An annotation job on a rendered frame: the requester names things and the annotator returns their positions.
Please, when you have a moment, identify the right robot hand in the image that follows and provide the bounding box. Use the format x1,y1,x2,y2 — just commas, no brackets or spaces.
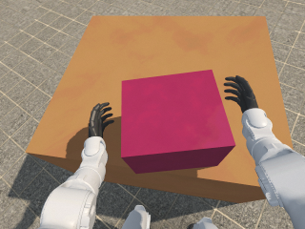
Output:
223,75,258,113

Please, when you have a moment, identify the right robot upper arm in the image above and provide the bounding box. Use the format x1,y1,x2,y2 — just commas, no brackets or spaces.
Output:
254,152,305,229

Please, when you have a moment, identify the robot right forearm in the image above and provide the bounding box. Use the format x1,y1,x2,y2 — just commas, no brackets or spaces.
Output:
241,108,305,166

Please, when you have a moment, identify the robot left forearm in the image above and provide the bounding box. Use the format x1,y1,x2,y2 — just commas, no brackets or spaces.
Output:
40,136,109,226

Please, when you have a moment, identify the left robot thigh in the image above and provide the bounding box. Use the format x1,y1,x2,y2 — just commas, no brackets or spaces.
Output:
121,209,151,229

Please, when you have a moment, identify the pedestal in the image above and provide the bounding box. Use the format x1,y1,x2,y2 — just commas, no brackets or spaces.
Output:
25,15,294,203

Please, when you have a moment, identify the left robot upper arm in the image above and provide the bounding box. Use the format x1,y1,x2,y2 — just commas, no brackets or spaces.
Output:
36,186,97,229

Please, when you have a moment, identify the carton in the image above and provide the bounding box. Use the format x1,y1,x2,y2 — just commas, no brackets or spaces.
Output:
121,70,235,174

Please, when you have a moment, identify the robot left shin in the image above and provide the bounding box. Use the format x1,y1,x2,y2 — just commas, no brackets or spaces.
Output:
134,205,147,213

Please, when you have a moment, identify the left robot hand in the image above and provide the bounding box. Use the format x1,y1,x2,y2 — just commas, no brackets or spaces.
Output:
88,102,114,138

